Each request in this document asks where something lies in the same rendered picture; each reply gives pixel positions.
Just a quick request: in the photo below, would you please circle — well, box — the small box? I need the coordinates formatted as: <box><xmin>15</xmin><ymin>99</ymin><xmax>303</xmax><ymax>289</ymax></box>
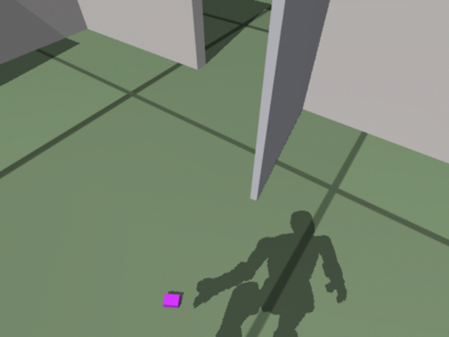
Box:
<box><xmin>163</xmin><ymin>293</ymin><xmax>181</xmax><ymax>308</ymax></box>

